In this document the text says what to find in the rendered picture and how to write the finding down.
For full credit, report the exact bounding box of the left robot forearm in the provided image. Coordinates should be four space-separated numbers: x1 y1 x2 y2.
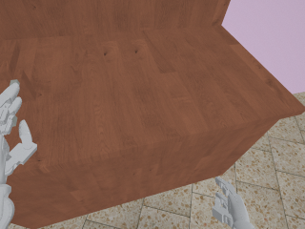
0 184 15 229

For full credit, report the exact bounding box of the tap lever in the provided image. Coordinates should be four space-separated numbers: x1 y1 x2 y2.
10 79 20 127

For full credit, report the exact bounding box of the right robot hand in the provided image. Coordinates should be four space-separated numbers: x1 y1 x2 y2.
212 177 250 228

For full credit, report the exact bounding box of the left robot hand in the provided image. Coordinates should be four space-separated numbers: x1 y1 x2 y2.
0 82 37 184

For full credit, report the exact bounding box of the counter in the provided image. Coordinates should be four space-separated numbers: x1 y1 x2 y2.
0 0 305 229

